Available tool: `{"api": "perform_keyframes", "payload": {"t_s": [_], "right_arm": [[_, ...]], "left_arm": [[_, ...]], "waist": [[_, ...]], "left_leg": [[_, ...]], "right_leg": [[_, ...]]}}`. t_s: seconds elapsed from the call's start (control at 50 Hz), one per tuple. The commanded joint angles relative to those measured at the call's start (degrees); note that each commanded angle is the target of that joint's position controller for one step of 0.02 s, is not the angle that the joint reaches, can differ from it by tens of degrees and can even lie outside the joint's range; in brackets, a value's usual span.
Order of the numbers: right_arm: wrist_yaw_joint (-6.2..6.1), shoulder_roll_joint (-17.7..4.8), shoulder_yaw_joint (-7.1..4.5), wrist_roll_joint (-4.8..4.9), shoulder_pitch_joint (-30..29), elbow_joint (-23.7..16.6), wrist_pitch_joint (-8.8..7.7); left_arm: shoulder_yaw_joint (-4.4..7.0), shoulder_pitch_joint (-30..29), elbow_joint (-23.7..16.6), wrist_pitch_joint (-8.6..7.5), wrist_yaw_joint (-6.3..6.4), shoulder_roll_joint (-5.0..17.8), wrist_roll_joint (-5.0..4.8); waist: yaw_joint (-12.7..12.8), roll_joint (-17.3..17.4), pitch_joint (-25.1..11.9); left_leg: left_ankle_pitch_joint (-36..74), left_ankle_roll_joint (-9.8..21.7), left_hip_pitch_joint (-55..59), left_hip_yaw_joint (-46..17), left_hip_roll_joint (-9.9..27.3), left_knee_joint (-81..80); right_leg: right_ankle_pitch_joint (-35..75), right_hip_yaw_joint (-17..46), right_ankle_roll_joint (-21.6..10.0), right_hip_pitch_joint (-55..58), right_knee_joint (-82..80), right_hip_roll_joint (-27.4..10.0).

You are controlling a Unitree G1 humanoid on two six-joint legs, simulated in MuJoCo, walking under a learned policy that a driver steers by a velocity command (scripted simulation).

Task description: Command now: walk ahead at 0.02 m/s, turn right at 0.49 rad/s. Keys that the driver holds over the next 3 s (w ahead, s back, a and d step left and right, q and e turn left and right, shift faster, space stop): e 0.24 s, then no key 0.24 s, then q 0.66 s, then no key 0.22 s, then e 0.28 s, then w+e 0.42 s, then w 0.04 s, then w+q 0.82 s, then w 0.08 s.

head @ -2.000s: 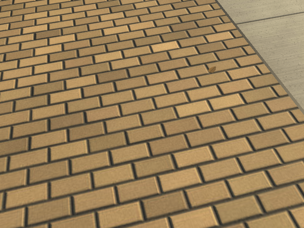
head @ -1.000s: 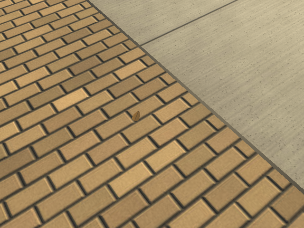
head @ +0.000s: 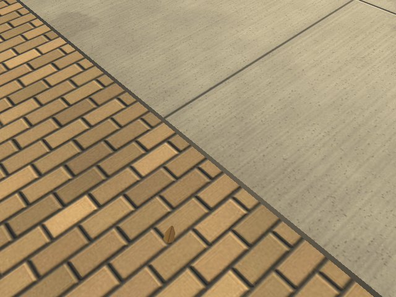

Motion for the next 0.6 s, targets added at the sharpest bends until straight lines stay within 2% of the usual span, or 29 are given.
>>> {"api": "perform_keyframes", "payload": {"t_s": [0.02, 0.04, 0.06, 0.08, 0.1, 0.14, 0.18, 0.24, 0.32, 0.42, 0.46, 0.48, 0.5, 0.52, 0.54, 0.56, 0.58, 0.6], "right_arm": [[-0.62, -3.62, -0.81, 0.03, -3.58, -5.62, 0.61], [-0.48, -3.83, -0.9, 0.21, -2.19, -5.21, 1.11], [-0.23, -4.09, -1.06, 0.51, -1.32, -4.56, 1.07], [-0.07, -5.18, -1.4, 0.26, -0.82, -4.41, 0.86], [0.27, -6.02, -1.62, -0.4, -0.12, -4.09, 0.78], [0.69, -5.76, -1.64, -0.3, 0.02, -4.41, 0.7], [0.69, -5.18, -1.41, 0.13, -1.45, -5.45, 0.78], [0.47, -5.41, -1.26, 0.28, -3.14, -6.7, 0.96], [0.38, -5.18, -0.91, 0.52, -2.65, -6.97, 0.96], [0.09, -5.04, -0.54, 0.99, -1.22, -7.05, 0.75], [-0.07, -4.24, -0.29, 0.99, 1.63, -6.11, 0.37], [-0.24, -3.76, -0.07, 0.55, 3.46, -5.42, -0.15], [-0.53, -5.49, 0.07, -0.49, 3.23, -5.44, -0.92], [-0.2, -8.45, 0.4, -0.42, -0.74, -6.85, -1.43], [0.42, -7.32, 0.92, -0.3, -0.54, -5.78, -1.43], [1.05, -5.01, 1.69, -0.24, -2.6, -5.57, -1.66], [1.34, -5.53, 1.71, 0.03, -3.78, -5.21, -1.6], [1.34, -7.48, 1.12, 0.16, -3.6, -5.02, -1.4]], "left_arm": [[3.95, 6.85, -2.48, -0.8, 0.32, 15.14, 0.69], [3.64, 6.28, -2.28, -0.71, 0.54, 12.96, 0.23], [3.3, 2.65, -2.94, -0.43, 0.68, 11.29, -0.2], [3.1, -0.06, -3.85, -0.16, 0.77, 10.44, -0.4], [2.97, -0.95, -4.54, -0.11, 0.83, 9.74, -0.7], [3.07, 0.65, -4.76, -0.23, 0.55, 9.67, -0.94], [3.48, 2.57, -4.44, -0.4, 0.59, 10.66, -0.91], [3.87, 4.21, -4.5, -0.24, 0.73, 11.64, -0.51], [3.62, 3.29, -5.06, -0.14, 0.59, 11.62, 0.12], [3.03, -0.07, -5.12, 0.25, 0.34, 11.62, 0.58], [2.67, -2.29, -4.89, 0.51, 0.48, 11.35, 0.07], [2.23, -3.3, -4.87, 0.52, 0.65, 10.55, -0.48], [0.97, -1.42, -4.72, 0.12, 0.7, 6.79, -0.29], [0.38, 4.18, -3.41, 0.08, 0.79, 4.57, -0.41], [0.95, 3.41, -1.64, 0.78, 1.24, 7.41, -0.09], [1.01, 2.05, -1.05, 0.99, 1.23, 7.99, -0.01], [0.93, -0.06, -0.81, 0.81, 1.14, 7.47, 0.04], [1.03, -1.68, -0.8, 0.57, 1.08, 7.79, -0.05]], "waist": [[3.02, -13.4, 0.79], [0.88, -7.69, 0.46], [-0.72, -6.14, 0.95], [-1.76, -6.81, 0.66], [-1.7, -7.7, -0.84], [-0.98, -6.53, -3.66], [-0.03, -6.28, -3.61], [1.24, -7.7, -3.15], [1.51, -7.95, -3.98], [0.77, -8.79, -3.38], [-1.35, -8.05, -2.89], [-2.82, -6.55, -2.59], [-1.33, 0.42, -3.83], [2.66, 8.26, -4.04], [0.63, 9.69, -4.27], [1.48, 7.61, -1.39], [1.54, 7.81, 0.35], [1.08, 9.28, 0.72]], "left_leg": [[-19.49, -3.16, -14.05, -6.93, -2.76, 21.13], [-16.44, -3.43, -14.12, -10.24, -1.56, 26.2], [-12.22, -3.44, -14.8, -11.21, -1.08, 27.06], [-9.69, -3.59, -15.77, -11.48, -0.88, 27.24], [-8.09, -4.05, -15.69, -11.29, -0.95, 28.44], [-6.92, -4.94, -15.73, -11.21, -1.16, 29.92], [-6.76, -5.57, -17.13, -11.54, -0.7, 27.56], [-7.65, -5.87, -17.4, -11.96, -0.73, 23.16], [-7.99, -4.95, -11.58, -11.59, -0.93, 18.02], [-8.56, -2.77, -0.83, -11.03, -2.09, 8.36], [-2.88, -1.9, 6.06, -10.46, -2.5, -2.94], [5.27, -1.42, 11.99, -11.24, -1.46, -12.93], [8.17, -0.34, 16.67, -20.02, 6.81, -18.59], [23.08, 3.64, 16.3, -31.39, 16.86, -18.61], [22.66, 9.47, 8.3, -32.77, 18.75, -17.89], [18.49, 9.01, 6.5, -30.92, 15.09, -18.39], [14.56, 6.61, 6.03, -28.2, 11.11, -17.61], [14.52, 4.88, 7.23, -26.76, 8.34, -16.46]], "right_leg": [[39.02, 28.45, -14.85, 4.48, -13.89, -23.12], [39.51, 23.43, -15.11, 4.63, -12.71, -19.49], [36.69, 19.56, -12.81, 4.76, -12.38, -15.57], [36.24, 17.73, -10.78, 6.14, -11.9, -13.01], [39.1, 16.56, -10.4, 7.84, -11.13, -11.58], [42.46, 16.69, -10.78, 10.67, -10.06, -11.07], [42.05, 18.15, -11.04, 12.84, -9.67, -11.13], [39.92, 20.99, -11.37, 13.69, -9.31, -11.22], [38.97, 21.52, -11.14, 10.61, -9.04, -11.24], [36.83, 23.05, -9.34, 4.65, -7.96, -10.6], [32.53, 23.51, -7.04, 2.18, -6.59, -9.14], [25.88, 23.28, -4.45, -0.92, -5.52, -7.43], [15.39, 19.78, -1.14, -3.81, -2.22, -4.1], [-2.72, 12.81, 1.08, -5.52, -0.43, 3.23], [-9.73, 9.41, 1.37, 0.51, 1.4, 2.12], [-6.54, 8.79, 1.54, 1.82, 0.57, 1.04], [-1.55, 8.01, 1.68, 2.23, -3.29, 1.26], [2.68, 7.02, 2.07, 2.19, -4.88, 1.82]]}}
